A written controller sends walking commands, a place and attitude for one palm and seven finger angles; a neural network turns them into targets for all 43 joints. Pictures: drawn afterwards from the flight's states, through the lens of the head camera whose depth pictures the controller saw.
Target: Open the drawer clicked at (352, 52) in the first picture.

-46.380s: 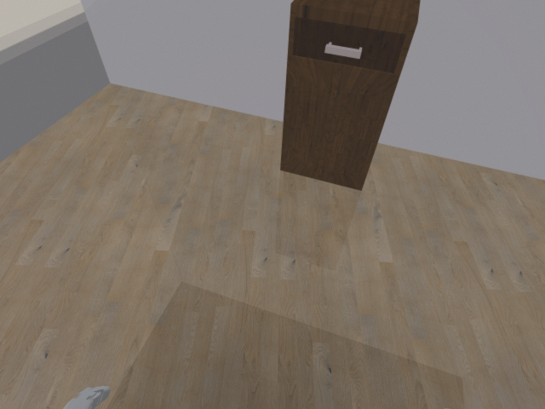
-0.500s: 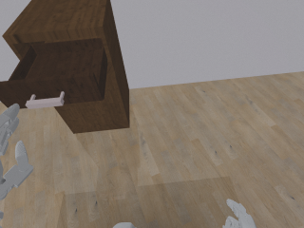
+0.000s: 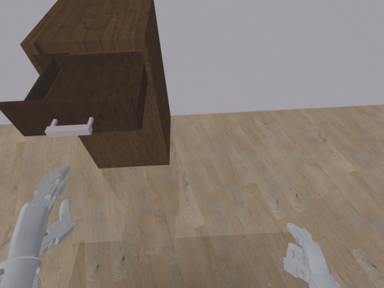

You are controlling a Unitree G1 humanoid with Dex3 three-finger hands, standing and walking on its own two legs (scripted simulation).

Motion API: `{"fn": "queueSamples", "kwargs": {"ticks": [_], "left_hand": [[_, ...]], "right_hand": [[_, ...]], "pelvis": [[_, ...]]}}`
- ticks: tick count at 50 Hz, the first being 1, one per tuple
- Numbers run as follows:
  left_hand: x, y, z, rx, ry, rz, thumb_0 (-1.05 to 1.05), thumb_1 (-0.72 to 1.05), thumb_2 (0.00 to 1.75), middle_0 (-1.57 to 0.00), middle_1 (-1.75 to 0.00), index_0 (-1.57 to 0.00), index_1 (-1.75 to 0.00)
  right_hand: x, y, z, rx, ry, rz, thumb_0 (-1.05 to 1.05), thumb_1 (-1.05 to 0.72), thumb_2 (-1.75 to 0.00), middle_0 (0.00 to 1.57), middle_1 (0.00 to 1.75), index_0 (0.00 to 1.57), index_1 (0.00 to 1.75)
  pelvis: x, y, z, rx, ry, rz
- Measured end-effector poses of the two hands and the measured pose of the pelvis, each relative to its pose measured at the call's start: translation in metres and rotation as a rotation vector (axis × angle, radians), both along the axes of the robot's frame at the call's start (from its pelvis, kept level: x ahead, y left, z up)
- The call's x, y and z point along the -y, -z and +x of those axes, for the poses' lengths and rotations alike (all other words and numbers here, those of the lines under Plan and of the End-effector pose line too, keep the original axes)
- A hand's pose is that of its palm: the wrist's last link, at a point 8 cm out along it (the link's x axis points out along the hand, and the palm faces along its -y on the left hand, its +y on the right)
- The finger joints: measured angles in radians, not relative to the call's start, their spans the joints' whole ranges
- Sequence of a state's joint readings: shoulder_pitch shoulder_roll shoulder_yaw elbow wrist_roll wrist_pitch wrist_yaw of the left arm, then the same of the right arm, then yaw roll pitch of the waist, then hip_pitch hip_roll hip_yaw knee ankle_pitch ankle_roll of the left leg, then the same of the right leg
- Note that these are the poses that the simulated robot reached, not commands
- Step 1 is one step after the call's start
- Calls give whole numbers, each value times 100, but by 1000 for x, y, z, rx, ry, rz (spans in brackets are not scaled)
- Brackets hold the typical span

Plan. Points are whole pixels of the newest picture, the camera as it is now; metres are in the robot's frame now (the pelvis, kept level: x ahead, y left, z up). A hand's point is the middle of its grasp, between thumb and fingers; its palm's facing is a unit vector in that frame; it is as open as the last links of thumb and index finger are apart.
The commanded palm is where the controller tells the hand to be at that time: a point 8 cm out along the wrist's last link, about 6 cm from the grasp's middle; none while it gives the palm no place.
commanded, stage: let the arm hang, fingers relaxed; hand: left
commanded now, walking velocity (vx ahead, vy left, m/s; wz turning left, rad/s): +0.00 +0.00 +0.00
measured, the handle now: (71, 125) +0.56 +0.43 -0.05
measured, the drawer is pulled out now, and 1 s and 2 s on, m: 0.29 0.29 0.29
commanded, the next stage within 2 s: look to check the result in 1.02 s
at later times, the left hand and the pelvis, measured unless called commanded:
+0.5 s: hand out of the picture -0.07 +0.23 -0.16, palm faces -0.01 -0.97 -0.26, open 7.2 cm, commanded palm none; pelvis -0.03 +0.02 +0.01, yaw -1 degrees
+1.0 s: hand out of the picture +0.05 +0.19 -0.16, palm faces -0.03 -0.98 -0.21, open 7.3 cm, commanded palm none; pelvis +0.00 +0.01 +0.01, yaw -2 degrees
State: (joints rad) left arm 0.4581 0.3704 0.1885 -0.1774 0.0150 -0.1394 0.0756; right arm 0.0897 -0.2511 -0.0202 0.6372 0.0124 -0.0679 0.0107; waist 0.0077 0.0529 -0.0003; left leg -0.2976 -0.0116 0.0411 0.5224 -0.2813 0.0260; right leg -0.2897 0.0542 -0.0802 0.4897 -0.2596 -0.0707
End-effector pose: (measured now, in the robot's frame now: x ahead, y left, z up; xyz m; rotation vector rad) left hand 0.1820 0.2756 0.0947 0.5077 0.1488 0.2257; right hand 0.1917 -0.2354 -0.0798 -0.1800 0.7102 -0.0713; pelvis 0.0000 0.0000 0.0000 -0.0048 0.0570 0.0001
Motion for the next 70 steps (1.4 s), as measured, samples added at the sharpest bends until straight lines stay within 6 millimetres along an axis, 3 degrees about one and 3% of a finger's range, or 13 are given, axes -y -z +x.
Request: {"fn": "queueSamples", "kwargs": {"ticks": [2,5,9,10,15,18,21,24,28,38,47,60,70], "left_hand": [[-5,66,-11,-245,-85,-103,0,90,90,-20,-30,-21,-30],[8,150,-50,-587,-145,-231,0,91,90,-19,-30,-20,-30],[43,217,-119,-916,-145,-371,1,91,90,-19,-30,-20,-30],[50,226,-136,-973,-154,-401,1,92,90,-19,-30,-20,-30],[32,238,-194,-1113,-254,-412,-1,99,89,-20,-30,-21,-30],[20,235,-222,-1191,-295,-392,-1,97,89,-20,-30,-21,-30],[10,230,-241,-1244,-331,-368,0,95,90,-20,-30,-21,-30],[3,225,-249,-1270,-351,-345,0,94,90,-20,-30,-20,-30],[-2,222,-242,-1267,-354,-324,0,92,90,-20,-30,-20,-30],[15,223,-179,-1152,-276,-339,0,91,90,-19,-30,-20,-30],[34,226,-138,-1103,-226,-363,0,92,90,-20,-30,-20,-30],[36,226,-137,-1157,-263,-353,0,91,90,-20,-30,-20,-30],[40,225,-139,-1169,-282,-349,0,91,90,-20,-30,-20,-30]], "right_hand": [[-8,18,-17,-69,-7,24,1,-91,-90,20,30,20,30],[-19,35,-56,-188,7,37,1,-91,-90,20,30,20,30],[-23,45,-123,-375,52,15,1,-91,-90,20,30,20,30],[-23,46,-141,-426,64,5,1,-91,-90,20,30,20,30],[-9,44,-215,-651,129,-60,1,-93,-90,20,30,20,30],[-4,44,-245,-732,163,-74,1,-93,-90,20,30,20,30],[-3,45,-260,-768,185,-71,1,-92,-90,20,30,20,30],[-5,48,-263,-768,195,-56,1,-92,-90,20,30,20,30],[-13,54,-254,-741,192,-28,1,-91,-90,20,30,20,30],[-34,60,-210,-647,166,35,1,-91,-90,20,30,20,30],[-28,58,-194,-639,180,25,1,-92,-90,20,30,20,30],[-18,58,-193,-704,196,16,1,-91,-90,20,30,20,30],[-11,59,-180,-694,189,16,1,-91,-90,20,30,20,30]], "pelvis": [[-5,3,-5,4,0,3],[-8,5,-12,26,8,8],[-9,4,-22,57,14,10],[-9,3,-24,61,14,8],[-12,-2,-34,62,9,-1],[-15,-4,-35,62,11,-1],[-18,-5,-34,64,15,-1],[-20,-6,-33,67,21,-1],[-21,-7,-30,67,28,-1],[-20,-9,-16,69,36,5],[-16,-10,-2,69,40,8],[-7,-10,16,63,36,9],[-1,-10,23,67,35,9]]}}
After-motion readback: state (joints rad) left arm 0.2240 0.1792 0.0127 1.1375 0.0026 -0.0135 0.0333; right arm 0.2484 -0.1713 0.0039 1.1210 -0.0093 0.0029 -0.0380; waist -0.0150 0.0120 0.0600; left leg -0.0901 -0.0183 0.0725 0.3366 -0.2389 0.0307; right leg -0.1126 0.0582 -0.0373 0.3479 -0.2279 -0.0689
